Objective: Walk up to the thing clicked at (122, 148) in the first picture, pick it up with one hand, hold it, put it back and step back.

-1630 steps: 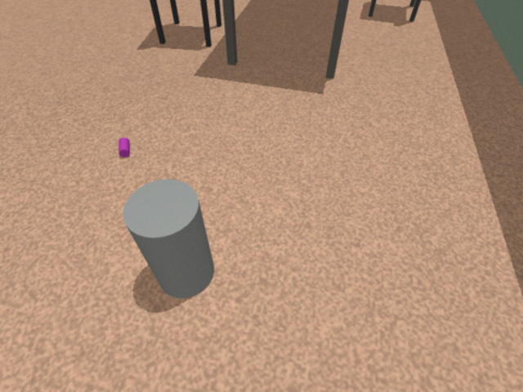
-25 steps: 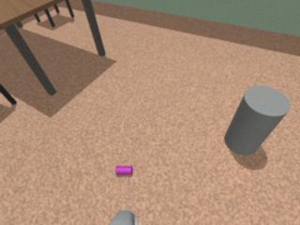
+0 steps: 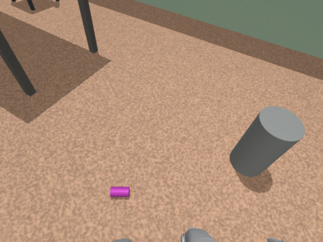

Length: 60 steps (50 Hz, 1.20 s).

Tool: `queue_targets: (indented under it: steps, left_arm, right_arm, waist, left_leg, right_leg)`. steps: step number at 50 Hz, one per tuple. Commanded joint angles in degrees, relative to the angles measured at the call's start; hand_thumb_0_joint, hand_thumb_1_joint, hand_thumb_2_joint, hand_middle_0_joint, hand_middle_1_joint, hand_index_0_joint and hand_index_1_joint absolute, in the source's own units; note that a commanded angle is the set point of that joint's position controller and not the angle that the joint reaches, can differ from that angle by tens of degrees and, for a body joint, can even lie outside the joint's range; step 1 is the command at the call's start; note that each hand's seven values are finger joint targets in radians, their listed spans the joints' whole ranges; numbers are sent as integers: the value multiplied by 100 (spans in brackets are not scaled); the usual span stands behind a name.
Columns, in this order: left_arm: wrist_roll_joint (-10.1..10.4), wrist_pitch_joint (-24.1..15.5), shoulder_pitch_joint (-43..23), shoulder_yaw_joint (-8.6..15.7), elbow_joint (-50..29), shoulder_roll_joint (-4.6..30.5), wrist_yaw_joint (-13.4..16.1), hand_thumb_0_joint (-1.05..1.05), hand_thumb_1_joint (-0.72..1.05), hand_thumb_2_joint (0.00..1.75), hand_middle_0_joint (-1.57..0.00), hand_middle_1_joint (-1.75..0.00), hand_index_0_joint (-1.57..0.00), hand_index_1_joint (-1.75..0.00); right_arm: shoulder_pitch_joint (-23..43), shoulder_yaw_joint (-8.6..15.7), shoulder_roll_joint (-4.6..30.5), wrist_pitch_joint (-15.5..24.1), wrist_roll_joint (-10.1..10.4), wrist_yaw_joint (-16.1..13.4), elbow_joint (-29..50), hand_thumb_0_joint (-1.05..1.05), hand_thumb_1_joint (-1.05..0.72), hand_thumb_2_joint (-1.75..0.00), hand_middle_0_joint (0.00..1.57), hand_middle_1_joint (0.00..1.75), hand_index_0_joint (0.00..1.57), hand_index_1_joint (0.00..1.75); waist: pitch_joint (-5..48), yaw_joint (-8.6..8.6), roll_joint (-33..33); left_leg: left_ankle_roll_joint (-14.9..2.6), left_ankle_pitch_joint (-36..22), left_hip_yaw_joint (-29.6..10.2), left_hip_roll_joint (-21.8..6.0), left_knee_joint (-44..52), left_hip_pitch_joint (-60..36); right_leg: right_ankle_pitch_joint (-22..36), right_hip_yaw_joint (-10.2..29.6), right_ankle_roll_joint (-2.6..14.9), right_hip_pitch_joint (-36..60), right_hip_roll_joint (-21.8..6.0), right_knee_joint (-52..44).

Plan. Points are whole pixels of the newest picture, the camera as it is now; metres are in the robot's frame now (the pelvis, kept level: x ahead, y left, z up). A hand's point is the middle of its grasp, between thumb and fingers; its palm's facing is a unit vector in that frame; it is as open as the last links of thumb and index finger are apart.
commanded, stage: walk up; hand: left
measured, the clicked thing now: (120, 191) +0.47 +0.20 -0.74
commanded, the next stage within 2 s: stand in 1.62 s
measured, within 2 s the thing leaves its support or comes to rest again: neither
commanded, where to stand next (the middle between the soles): +0.08 -0.04 m, yaw +1 degrees
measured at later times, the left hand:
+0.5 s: hand out of the picture +0.13 +0.22 -0.14, palm faces -0.04 -0.95 -0.31, open 7.3 cm
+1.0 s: hand out of the picture +0.12 +0.23 -0.14, palm faces -0.01 -0.94 -0.33, open 7.3 cm
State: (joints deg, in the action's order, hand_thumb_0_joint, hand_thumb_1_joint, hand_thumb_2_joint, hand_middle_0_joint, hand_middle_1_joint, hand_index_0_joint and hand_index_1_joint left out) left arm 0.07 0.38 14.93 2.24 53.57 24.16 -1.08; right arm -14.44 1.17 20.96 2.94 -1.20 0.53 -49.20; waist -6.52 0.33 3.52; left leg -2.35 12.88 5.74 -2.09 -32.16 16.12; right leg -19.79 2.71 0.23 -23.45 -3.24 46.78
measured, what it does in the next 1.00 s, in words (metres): steps on the spot: right foot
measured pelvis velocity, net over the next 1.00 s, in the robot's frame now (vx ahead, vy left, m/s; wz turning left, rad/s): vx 0.04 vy -0.02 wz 0.00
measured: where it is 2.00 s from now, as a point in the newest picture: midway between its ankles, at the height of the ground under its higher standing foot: outside the picture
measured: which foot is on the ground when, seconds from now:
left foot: down 0.00-1.00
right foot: up 0.00-0.08, down 0.10-1.00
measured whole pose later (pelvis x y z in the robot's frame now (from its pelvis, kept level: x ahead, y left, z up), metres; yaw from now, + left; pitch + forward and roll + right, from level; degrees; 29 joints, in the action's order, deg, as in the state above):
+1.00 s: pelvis +0.04 -0.02 +0.02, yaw +0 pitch -2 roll +0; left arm -0.3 0.1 4.4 0.4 68.0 20.1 -0.8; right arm -3.7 0.2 19.6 1.3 -0.7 0.6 -66.3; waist -2.5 0.0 -0.1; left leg 0.1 9.6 4.4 -1.7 -19.2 7.1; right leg -10.1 -0.8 -1.6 -6.2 -2.0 18.7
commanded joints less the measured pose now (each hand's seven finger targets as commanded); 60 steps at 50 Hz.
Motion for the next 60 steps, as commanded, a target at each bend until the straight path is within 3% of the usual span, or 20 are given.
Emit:
queue_targets:
  steps: [1, 3, 4, 5, 6, 7, 8, 9, 10, 11, 12, 15, 18, 22, 25, 31, 36, 45, 60]
  left_arm:
    - [-26, -132, 300, 222, -45, 798, 117, 0, 90, 90, -20, -30, -20, -30]
    - [-50, -178, 405, 218, 101, 752, 131, 0, 90, 90, -20, -30, -20, -30]
    - [-88, -219, 384, 235, 147, 814, 146, 0, 90, 90, -20, -30, -20, -30]
    - [-134, -267, 232, 270, 112, 968, 165, 0, 90, 90, -20, -30, -20, -30]
    - [-185, -322, -52, 301, 34, 1231, 181, 0, 90, 90, -20, -30, -20, -30]
    - [-116, -308, -530, 297, -50, 1436, 166, 0, 90, 90, -20, -30, -20, -30]
    - [-110, -274, -914, 253, -101, 1439, 136, 0, 90, 90, -20, -30, -20, -30]
    - [-93, -246, -945, 172, -104, 1181, 120, 0, 90, 90, -20, -30, -20, -30]
    - [-73, -245, -888, 126, -46, 1044, 119, 0, 90, 90, -20, -30, -20, -30]
    - [-67, -257, -950, 108, -9, 989, 119, 0, 90, 90, -20, -30, -20, -30]
    - [-66, -262, -910, 95, 54, 948, 117, 0, 90, 90, -20, -30, -20, -30]
    - [-51, -250, -945, 86, 167, 938, 90, 0, 90, 90, -20, -30, -20, -30]
    - [-29, -239, -1132, 69, 303, 903, 100, 0, 90, 90, -20, -30, -20, -30]
    - [6, -239, -1156, 33, 467, 832, 97, 0, 90, 90, -20, -30, -20, -30]
    - [22, -227, -1169, 20, 611, 805, 101, 0, 90, 90, -20, -30, -20, -30]
    - [8, -186, -1304, -11, 807, 761, 105, 0, 90, 90, -20, -30, -20, -30]
    - [-3, -157, -1410, -27, 950, 725, 100, 0, 90, 90, -20, -30, -20, -30]
    - [-42, -178, -1463, -13, 1078, 737, 101, 0, 90, 90, -20, -30, -20, -30]
    - [-73, -201, -1342, 25, 1070, 727, 130, 0, 90, 90, -20, -30, -20, -30]
  right_arm:
    - [219, 454, 1613, 26, 44, -103, 320, 0, -90, -90, 20, 30, 20, 30]
    - [432, 406, 1570, -55, 73, -78, 310, 0, -90, -90, 20, 30, 20, 30]
    - [512, 323, 1373, -88, 112, -65, 289, 0, -90, -90, 20, 30, 20, 30]
    - [402, 244, 1152, -97, 142, -61, 247, 0, -90, -90, 20, 30, 20, 30]
    - [263, 184, 938, -105, 171, -58, 197, 0, -90, -90, 20, 30, 20, 30]
    - [277, 194, 994, -131, 174, -85, 64, 0, -90, -90, 20, 30, 20, 30]
    - [138, 262, 1173, -137, 152, -103, -168, 0, -90, -90, 20, 30, 20, 30]
    - [136, 268, 1211, -109, 138, -88, -257, 0, -90, -90, 20, 30, 20, 30]
    - [339, 270, 1300, -91, 158, -57, -321, 0, -90, -90, 20, 30, 20, 30]
    - [404, 273, 1305, -80, 160, -33, -414, 0, -90, -90, 20, 30, 20, 30]
    - [487, 251, 1284, -71, 143, -25, -456, 0, -90, -90, 20, 30, 20, 30]
    - [608, 161, 1266, -41, 103, -17, -615, 0, -90, -90, 20, 30, 20, 30]
    - [710, 132, 1239, -40, 83, -4, -849, 0, -90, -90, 20, 30, 20, 30]
    - [836, 88, 1262, 20, 57, -19, -1047, 0, -90, -90, 20, 30, 20, 30]
    - [935, 80, 1242, 61, 71, -48, -1149, 0, -90, -90, 20, 30, 20, 30]
    - [1085, 119, 1223, 42, 69, -90, -1279, 0, -90, -90, 20, 30, 20, 30]
    - [1181, 144, 1234, 10, 71, -100, -1355, 0, -90, -90, 20, 30, 20, 30]
    - [1242, 154, 1216, -20, 86, -91, -1421, 0, -90, -90, 20, 30, 20, 30]
    - [1301, 128, 1087, -75, 76, -79, -1436, 0, -90, -90, 20, 30, 20, 30]
  waist:
    - [687, -28, -1413]
    - [773, -171, -1132]
    - [809, -252, -843]
    - [803, -218, -381]
    - [671, -6, 477]
    - [446, 72, 582]
    - [338, 147, 605]
    - [278, 206, 477]
    - [264, 161, 329]
    - [396, 149, 406]
    - [585, 86, 419]
    - [693, -13, 405]
    - [447, -14, 78]
    - [667, -76, -368]
    - [956, -113, -520]
    - [1062, -62, -622]
    - [831, -26, -587]
    - [973, 37, -310]
    - [872, 1, -280]
  left_leg:
    - [-882, -871, -1176, -1350, 840, 181]
    - [-774, -299, -1118, -1242, 460, 428]
    - [-539, -109, -997, -1063, 201, 526]
    - [-269, 130, -899, -900, -61, 776]
    - [6, 569, -608, -436, -568, 856]
    - [128, 1319, -415, -5, -622, 454]
    - [115, 1418, -497, -68, -675, -381]
    - [78, 1167, -592, -135, -190, -656]
    - [46, 754, -610, -242, 165, -675]
    - [5, 395, -710, -337, 319, -613]
    - [-37, 325, -840, -434, 504, -646]
    - [-22, 627, -871, -424, 730, -491]
    - [67, 480, -879, -419, 1029, -410]
    - [61, 43, -960, -554, 1327, -453]
    - [75, -741, -925, -634, 1394, -590]
    - [65, -1158, -811, -683, 1465, -868]
    - [81, -818, -853, -694, 1641, -831]
    - [106, -948, -788, -658, 1627, -1187]
    - [144, -838, -747, -588, 1687, -1195]
  right_leg:
    - [117, -389, -11, 739, 95, -564]
    - [449, -454, 72, 1322, 191, -1459]
    - [573, -334, 148, 1535, 185, -1828]
    - [710, 244, 282, 1717, -171, -2170]
    - [650, 1500, 572, 1350, -961, -2689]
    - [147, 1865, 1061, 579, -1422, -2898]
    - [-139, 1704, 1106, -264, -1383, -2779]
    - [-372, 1245, 824, -473, -1056, -2716]
    - [-416, 785, 518, -339, -734, -2679]
    - [-255, 561, 334, -14, -539, -2599]
    - [-91, 505, 287, 220, -461, -2553]
    - [-411, 616, 276, 561, -482, -2764]
    - [-362, 564, 249, 649, -460, -2865]
    - [634, 345, 215, 1207, -384, -2769]
    - [1563, 216, 155, 1625, -386, -2614]
    - [1840, 101, 112, 1769, -415, -2763]
    - [1541, 81, 89, 1676, -376, -2899]
    - [1655, 107, 60, 1655, -434, -3093]
    - [1642, 106, 14, 1679, -456, -3252]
